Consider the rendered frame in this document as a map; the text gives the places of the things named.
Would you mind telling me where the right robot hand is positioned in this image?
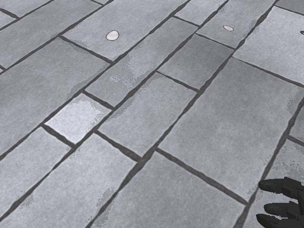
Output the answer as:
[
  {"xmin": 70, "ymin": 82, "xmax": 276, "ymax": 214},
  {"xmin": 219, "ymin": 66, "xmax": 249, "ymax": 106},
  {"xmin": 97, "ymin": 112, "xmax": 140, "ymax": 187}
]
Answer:
[{"xmin": 256, "ymin": 177, "xmax": 304, "ymax": 228}]

